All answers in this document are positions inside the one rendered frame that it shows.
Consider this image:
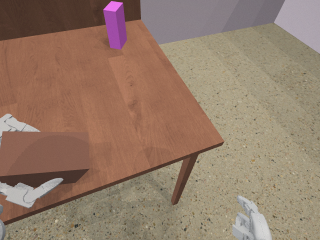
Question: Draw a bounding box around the sponge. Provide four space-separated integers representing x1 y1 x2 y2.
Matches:
0 131 90 188

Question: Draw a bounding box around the left robot hand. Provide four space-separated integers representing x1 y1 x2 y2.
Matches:
0 113 63 208

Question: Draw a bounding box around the table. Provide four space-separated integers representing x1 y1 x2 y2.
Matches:
0 0 225 226

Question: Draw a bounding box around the right robot hand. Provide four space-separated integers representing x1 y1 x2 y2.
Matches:
232 195 272 240

